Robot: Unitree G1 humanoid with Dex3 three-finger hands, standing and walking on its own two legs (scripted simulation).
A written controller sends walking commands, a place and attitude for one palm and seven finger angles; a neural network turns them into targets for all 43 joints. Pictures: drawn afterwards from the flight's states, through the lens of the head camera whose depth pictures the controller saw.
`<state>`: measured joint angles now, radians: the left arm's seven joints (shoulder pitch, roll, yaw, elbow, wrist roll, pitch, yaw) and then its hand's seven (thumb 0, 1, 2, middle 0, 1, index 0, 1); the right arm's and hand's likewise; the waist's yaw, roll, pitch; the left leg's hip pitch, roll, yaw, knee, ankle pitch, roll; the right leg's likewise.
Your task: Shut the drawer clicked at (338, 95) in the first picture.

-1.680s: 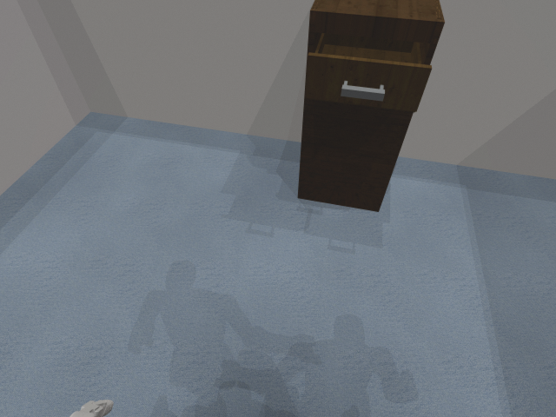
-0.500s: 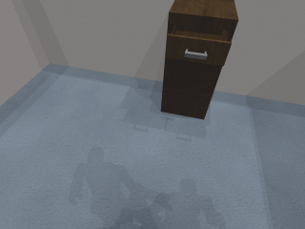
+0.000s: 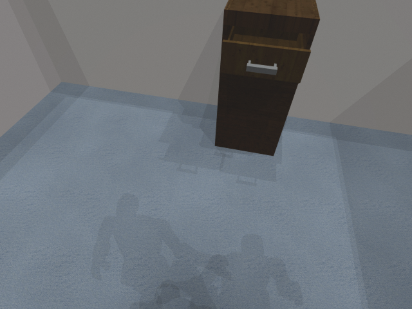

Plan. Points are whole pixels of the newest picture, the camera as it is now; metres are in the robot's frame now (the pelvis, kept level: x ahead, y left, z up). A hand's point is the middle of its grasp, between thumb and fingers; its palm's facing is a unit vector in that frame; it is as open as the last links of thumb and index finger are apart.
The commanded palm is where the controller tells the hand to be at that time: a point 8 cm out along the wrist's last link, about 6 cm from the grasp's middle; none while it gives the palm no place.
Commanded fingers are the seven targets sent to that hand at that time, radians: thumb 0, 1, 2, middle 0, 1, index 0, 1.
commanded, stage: walk to a spot facing it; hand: left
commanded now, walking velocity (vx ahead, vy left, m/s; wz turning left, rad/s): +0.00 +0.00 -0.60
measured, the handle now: (261, 66) +1.03 -0.16 -0.05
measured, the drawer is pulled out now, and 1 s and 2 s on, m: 0.16 0.16 0.16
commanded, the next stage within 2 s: turn to face it in 1.76 s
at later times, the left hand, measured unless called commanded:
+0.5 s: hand out of the picture +0.04 +0.18 -0.17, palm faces -0.15 -0.97 -0.21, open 7.4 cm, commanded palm none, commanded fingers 0.00 0.90 0.90 -0.20 -0.30 -0.20 -0.30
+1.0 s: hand (180, 250) +0.29 +0.09 -0.18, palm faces -0.54 -0.83 -0.15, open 7.4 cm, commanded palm none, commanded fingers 0.00 0.90 0.90 -0.20 -0.30 -0.20 -0.30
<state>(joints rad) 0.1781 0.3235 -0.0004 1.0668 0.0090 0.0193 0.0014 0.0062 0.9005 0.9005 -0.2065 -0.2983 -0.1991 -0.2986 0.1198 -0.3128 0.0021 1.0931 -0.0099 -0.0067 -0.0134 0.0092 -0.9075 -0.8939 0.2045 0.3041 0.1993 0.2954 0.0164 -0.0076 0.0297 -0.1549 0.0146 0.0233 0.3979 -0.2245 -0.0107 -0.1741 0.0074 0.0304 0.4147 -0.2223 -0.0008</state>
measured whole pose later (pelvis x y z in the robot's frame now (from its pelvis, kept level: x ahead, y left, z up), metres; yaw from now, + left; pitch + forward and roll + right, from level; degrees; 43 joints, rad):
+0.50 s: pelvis -0.01 -0.01 +0.00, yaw -13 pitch +2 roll +1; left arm 0.32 0.19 0.04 0.93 0.02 0.02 -0.02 0.01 0.90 0.90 -0.21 -0.30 -0.20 -0.30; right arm 0.16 -0.24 -0.05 0.94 -0.02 0.02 0.00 0.01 -0.91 -0.89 0.20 0.30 0.20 0.30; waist 0.05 0.00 0.03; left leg -0.42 0.03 0.01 0.90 -0.41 -0.05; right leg -0.30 0.09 0.13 0.46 -0.19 -0.05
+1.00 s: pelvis +0.10 -0.02 -0.01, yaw -32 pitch +0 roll -1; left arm 0.13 0.24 0.07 0.92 0.03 0.06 -0.06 0.01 0.91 0.90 -0.20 -0.30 -0.19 -0.30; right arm 0.48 -0.14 0.00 1.06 -0.02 -0.07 -0.04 0.01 -0.91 -0.89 0.20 0.30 0.20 0.29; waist -0.04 -0.03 0.07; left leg 0.08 0.06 0.25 0.33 -0.40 -0.01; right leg -0.64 -0.05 -0.09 0.91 -0.16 0.00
